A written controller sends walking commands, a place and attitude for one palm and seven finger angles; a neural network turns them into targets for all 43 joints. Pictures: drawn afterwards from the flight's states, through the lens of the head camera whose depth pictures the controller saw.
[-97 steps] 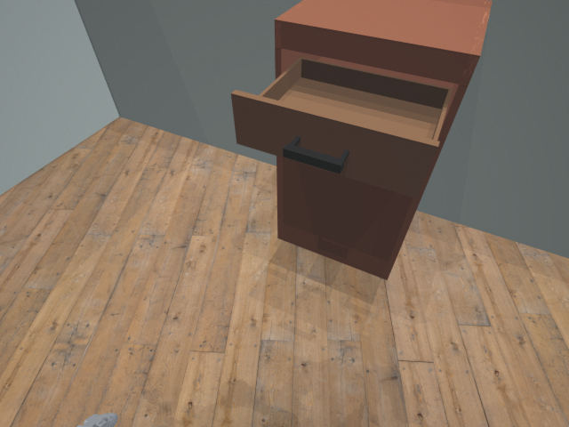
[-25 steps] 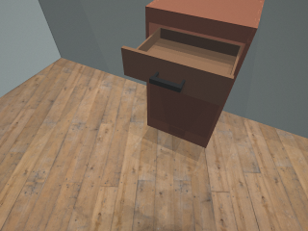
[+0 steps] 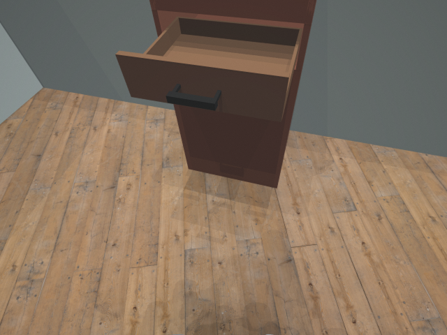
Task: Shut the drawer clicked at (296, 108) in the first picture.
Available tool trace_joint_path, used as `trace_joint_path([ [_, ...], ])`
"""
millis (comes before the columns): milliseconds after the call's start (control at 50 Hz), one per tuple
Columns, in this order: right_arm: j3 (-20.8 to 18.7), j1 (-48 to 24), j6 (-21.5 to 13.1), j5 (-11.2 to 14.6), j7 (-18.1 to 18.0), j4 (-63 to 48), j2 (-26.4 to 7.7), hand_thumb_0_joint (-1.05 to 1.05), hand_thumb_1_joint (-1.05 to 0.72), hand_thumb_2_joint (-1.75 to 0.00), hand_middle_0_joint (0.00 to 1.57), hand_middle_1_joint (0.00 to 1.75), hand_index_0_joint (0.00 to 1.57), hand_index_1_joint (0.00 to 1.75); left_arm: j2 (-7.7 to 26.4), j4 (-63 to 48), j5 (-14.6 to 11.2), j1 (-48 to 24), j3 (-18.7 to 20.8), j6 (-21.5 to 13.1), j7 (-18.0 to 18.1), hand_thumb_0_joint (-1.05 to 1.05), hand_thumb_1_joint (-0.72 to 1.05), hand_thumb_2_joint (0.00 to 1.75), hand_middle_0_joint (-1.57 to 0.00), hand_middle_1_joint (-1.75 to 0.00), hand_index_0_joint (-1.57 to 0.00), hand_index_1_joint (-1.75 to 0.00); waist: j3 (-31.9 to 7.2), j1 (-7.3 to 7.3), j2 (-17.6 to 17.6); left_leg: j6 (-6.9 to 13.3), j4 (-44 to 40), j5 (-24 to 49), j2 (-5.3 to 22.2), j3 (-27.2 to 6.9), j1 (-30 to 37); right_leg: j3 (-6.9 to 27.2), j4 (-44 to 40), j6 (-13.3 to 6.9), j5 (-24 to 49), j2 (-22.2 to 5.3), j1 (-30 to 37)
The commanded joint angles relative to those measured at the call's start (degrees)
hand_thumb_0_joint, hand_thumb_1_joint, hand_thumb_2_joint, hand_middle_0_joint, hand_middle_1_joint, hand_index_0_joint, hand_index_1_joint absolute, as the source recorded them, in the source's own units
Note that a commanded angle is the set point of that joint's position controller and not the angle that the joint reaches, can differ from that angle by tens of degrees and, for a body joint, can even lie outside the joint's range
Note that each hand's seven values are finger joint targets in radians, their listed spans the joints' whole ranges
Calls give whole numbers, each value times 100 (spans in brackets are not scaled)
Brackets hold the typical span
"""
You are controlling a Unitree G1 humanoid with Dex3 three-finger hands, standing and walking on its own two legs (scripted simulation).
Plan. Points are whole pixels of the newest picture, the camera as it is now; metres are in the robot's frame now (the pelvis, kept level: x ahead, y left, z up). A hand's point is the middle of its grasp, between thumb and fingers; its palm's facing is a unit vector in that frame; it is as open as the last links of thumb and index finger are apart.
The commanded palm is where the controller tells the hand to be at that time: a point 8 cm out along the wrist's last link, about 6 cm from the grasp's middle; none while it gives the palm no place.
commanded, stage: turn to face it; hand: left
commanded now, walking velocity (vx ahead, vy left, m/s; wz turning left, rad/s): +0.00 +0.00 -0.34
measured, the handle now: (194, 95) +0.66 +0.14 +0.03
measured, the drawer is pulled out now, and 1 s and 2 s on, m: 0.27 0.27 0.27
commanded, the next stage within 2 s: take the last steps up to it in 0.36 s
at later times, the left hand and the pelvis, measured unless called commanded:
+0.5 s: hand out of the picture +0.03 +0.20 -0.14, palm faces -0.05 -0.97 -0.22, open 7.4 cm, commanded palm none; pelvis -0.03 +0.01 +0.02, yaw -8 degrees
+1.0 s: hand out of the picture +0.13 +0.17 -0.14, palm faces -0.27 -0.95 -0.16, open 7.4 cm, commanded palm none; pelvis +0.01 +0.02 +0.02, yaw -14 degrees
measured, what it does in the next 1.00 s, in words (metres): steps on the spot: left foot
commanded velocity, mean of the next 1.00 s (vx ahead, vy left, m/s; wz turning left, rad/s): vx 0.17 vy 0.02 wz -0.12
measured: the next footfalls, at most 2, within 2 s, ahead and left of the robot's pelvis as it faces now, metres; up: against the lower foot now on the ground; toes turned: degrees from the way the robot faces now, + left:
left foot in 0.56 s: +0.01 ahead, +0.14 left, +0.00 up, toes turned -10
right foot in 1.04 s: +0.07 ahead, -0.13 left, +0.00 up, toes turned -19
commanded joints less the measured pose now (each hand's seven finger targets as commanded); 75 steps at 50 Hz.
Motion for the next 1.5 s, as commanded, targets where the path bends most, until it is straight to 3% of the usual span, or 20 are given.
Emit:
trace_joint_path([
  [0, -201, -339, -9, 56, -87, -722, -649, 0, -90, -90, 20, 30, 20, 30, 1454, -239, 15, 1020, 349, -198, 226, 0, 90, 90, -20, -30, -20, -30, -668, 249, -1451, 11, 2623, -1450, -306, -1113, -1582, 2978, -2495, -802, 2661, -2089, 786],
  [60, -238, 13, -23, 38, -67, -416, -652, 0, -90, -90, 20, 30, 20, 30, 986, -465, -9, 284, 332, -225, 266, 0, 90, 90, -20, -30, -20, -30, -683, -108, -789, 17, 3123, -360, -174, -1236, -1708, 2308, -2338, -650, 2033, -1434, 866],
  [140, -224, 216, -10, 10, -77, -290, -493, 0, -90, -90, 20, 30, 20, 30, 760, -433, -23, 477, 318, -292, 274, 0, 90, 90, -20, -30, -20, -30, -999, -116, -503, -97, 2922, 91, -210, -1173, -1668, 1880, -2234, -651, 2337, -1152, 1283],
  [360, -167, 125, -44, 24, -117, -405, -317, 0, -90, -90, 20, 30, 20, 30, 723, -324, 61, 741, 382, -225, 262, 0, 90, 90, -20, -30, -20, -30, -807, 53, -852, -16, 1283, -429, -337, -1106, -1158, 2467, -2587, -1007, 1320, -1143, 1104],
  [440, -142, 469, -108, 72, -115, -344, -228, 0, -90, -90, 20, 30, 20, 30, 824, -371, 75, 494, 411, -177, 249, 0, 90, 90, -20, -30, -20, -30, -824, -62, -870, 130, 180, -454, -436, -1018, -445, 2522, -2646, -967, 932, -1053, 720],
  [500, -112, 1376, -200, 30, -93, -58, -222, 0, -90, -90, 20, 30, 20, 30, 761, -382, 20, 242, 397, -156, 208, 0, 90, 90, -20, -30, -20, -30, -970, -392, -743, 297, -1234, 45, -560, -817, 1106, 2192, -2821, -537, -1141, -615, -235],
  [520, -136, 1681, -244, 6, -107, 29, -365, 0, -90, -90, 20, 30, 20, 30, 627, -441, 25, 113, 368, -141, 185, 0, 90, 90, -20, -30, -20, -30, -854, -541, -302, 437, -1704, -494, -257, -1124, 1704, 1818, -2374, -347, -1739, -307, -1027],
  [560, -230, 1680, -250, -101, -132, -164, -1058, 0, -90, -90, 20, 30, 20, 30, 212, -717, 4, -199, 327, -183, 154, 0, 90, 90, -20, -30, -20, -30, 26, -613, 1777, 1206, -3252, -2711, 1891, -3803, 1007, 204, 636, 53, -1114, 557, -2447],
  [640, 12, 832, -431, -24, -107, -294, -493, 0, -90, -90, 20, 30, 20, 30, 251, -262, 107, 420, 342, -220, -39, 0, 90, 90, -20, -30, -20, -30, 123, 53, 584, 1008, -3100, -1164, 839, -2251, -365, 252, 2499, 42, 459, 50, -1588],
  [840, -22, 2321, -580, -67, -117, 413, -315, 0, -90, -90, 20, 30, 20, 30, 23, -565, 57, -797, 151, -347, -84, 0, 90, 90, -20, -30, -20, -30, 130, -588, 678, 1481, -2801, 233, 1066, -2030, 1031, -314, 490, 114, 144, -539, -1820],
  [960, -14, 2148, -537, -56, -106, 588, -276, 0, -90, -90, 20, 30, 20, 30, -74, -206, 37, -96, 198, -450, -56, 0, 90, 90, -20, -30, -20, -30, -253, -180, 560, 1106, -1867, 688, 677, -1435, 94, -714, -1272, 8, 623, -199, 703],
  [980, -3, 2145, -543, -27, -91, 627, -155, 0, -90, -90, 20, 30, 20, 30, 96, 10, 44, 441, 258, -501, -16, 0, 90, 90, -20, -30, -20, -30, -508, 31, 239, 900, -1187, 516, 405, -1203, -363, -504, -1542, -84, 666, -345, 1687],
  [1020, 49, 1981, -590, 42, -24, 347, 226, 0, -90, -90, 20, 30, 20, 30, 1075, 387, 40, 1818, 470, -599, 103, 0, 90, 90, -20, -30, -20, -30, -1193, 490, -1729, 445, 1656, -1412, -448, -343, -2493, 2578, -2677, -930, -542, -2699, 3579],
  [1040, -39, 1650, -548, -18, -14, 238, -114, 0, -90, -90, 20, 30, 20, 30, 1019, 421, -37, 1851, 443, -559, 147, 0, 90, 90, -20, -30, -20, -30, -823, 463, -1034, 478, 2505, -1310, -218, -763, -2629, 2661, -3001, -1080, -535, -2889, 2974],
  [1160, -100, 1585, -326, -73, 112, 345, 428, 0, -90, -90, 20, 30, 20, 30, -44, 246, 58, 705, 253, -710, 244, 0, 90, 90, -20, -30, -20, -30, 114, -280, -508, 242, 2443, 252, 329, -710, -1933, 304, -3194, -818, 766, -1955, 808],
  [1360, -153, 1143, -477, -67, 244, -48, 46, 0, -90, -90, 20, 30, 20, 30, 523, 397, 75, 689, 318, -613, 163, 0, 90, 90, -20, -30, -20, -30, -50, -420, -565, 249, -450, 714, -171, -40, 299, -304, -2095, -547, 516, -1487, 238],
  [1380, -201, 1716, -516, -93, 188, 132, -244, 0, -90, -90, 20, 30, 20, 30, 371, 404, 58, 765, 279, -585, 145, 0, 90, 90, -20, -30, -20, -30, -413, -641, 115, 281, -824, 584, -117, -238, 1141, -512, -962, -429, 767, -1158, 76],
  [1400, -357, 2329, -570, -171, 104, 235, -887, 0, -90, -90, 20, 30, 20, 30, 45, 321, -4, 898, 236, -557, 101, 0, 90, 90, -20, -30, -20, -30, -836, -827, 1721, 636, -1541, 408, 1158, -1981, 1880, -1039, 821, -126, -463, -427, -798],
  [1420, -372, 2622, -530, -117, 30, 285, -1157, 0, -90, -90, 20, 30, 20, 30, -30, 115, 10, 706, 204, -565, 96, 0, 90, 90, -20, -30, -20, -30, -925, -871, 2158, 1095, -2264, 564, 1949, -3234, 2047, -730, 2271, -67, -1579, -92, -1605],
  [1480, -140, 1481, -551, -63, -35, 46, -493, 0, -90, -90, 20, 30, 20, 30, -4, 211, 38, 384, 231, -541, 87, 0, 90, 90, -20, -30, -20, -30, -273, -511, 830, 1188, -2407, 626, 1694, -2298, 733, -122, 3160, -136, -469, -732, -1727],
])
